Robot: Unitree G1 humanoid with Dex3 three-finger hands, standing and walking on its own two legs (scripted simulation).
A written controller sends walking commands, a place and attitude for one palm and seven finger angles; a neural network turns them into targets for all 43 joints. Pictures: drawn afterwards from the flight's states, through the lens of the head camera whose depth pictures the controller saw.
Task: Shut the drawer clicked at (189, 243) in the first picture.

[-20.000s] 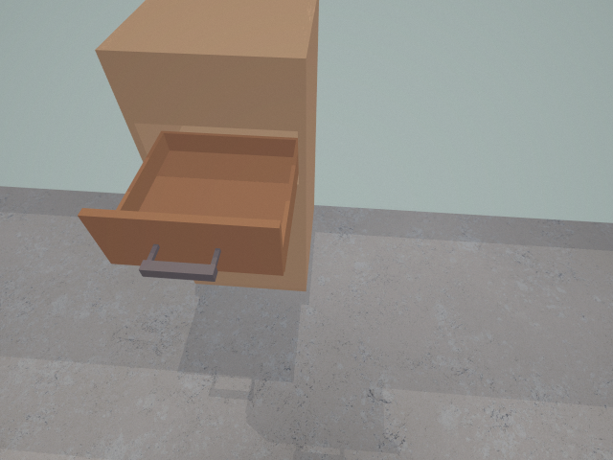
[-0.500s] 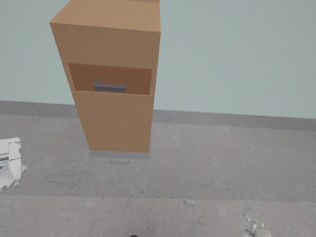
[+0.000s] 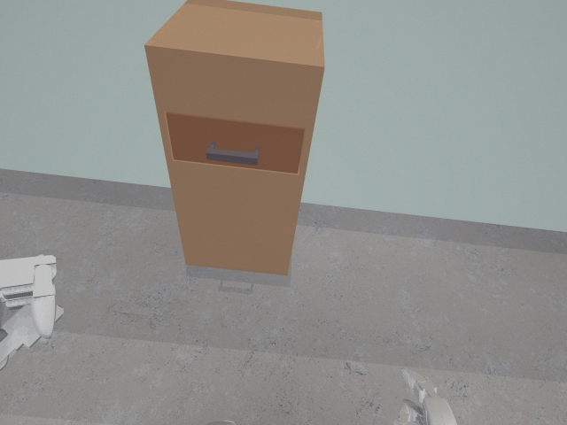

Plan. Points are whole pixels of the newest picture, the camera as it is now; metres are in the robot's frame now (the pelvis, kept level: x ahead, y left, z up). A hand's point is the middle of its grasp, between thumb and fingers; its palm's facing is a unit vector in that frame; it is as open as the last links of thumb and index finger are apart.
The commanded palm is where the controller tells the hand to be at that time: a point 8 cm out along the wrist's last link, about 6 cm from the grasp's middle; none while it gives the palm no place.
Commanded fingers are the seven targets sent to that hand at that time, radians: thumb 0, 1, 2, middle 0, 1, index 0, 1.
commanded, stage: stop stepping back and stand still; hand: left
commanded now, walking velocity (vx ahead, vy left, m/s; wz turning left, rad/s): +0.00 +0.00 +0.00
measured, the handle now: (233, 152) +0.84 +0.19 -0.12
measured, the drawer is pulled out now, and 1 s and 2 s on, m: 0.00 0.00 0.00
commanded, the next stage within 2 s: let the arm hang, fingers relaxed in 0.36 s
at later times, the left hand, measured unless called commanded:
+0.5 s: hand (40, 320) +0.18 +0.27 +0.13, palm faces +0.29 -0.81 -0.52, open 3.2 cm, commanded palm none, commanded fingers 0.00 0.90 0.90 -1.28 -1.47 -1.28 -1.47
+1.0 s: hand out of the picture -0.08 +0.24 -0.17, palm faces +0.02 -0.97 -0.26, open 4.8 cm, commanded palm none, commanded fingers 0.00 0.90 0.90 -0.28 -0.39 -0.28 -0.39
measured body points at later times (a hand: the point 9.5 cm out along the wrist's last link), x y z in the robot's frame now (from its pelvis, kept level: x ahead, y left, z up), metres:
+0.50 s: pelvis -0.01 +0.03 +0.00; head +0.01 +0.02 +0.45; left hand +0.16 +0.32 +0.16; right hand +0.15 -0.20 -0.09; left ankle +0.03 +0.13 -0.74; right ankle -0.02 -0.10 -0.74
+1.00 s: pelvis -0.02 +0.03 +0.00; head +0.01 +0.04 +0.45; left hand -0.08 +0.29 -0.15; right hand -0.04 -0.20 -0.15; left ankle +0.03 +0.13 -0.74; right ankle -0.02 -0.10 -0.74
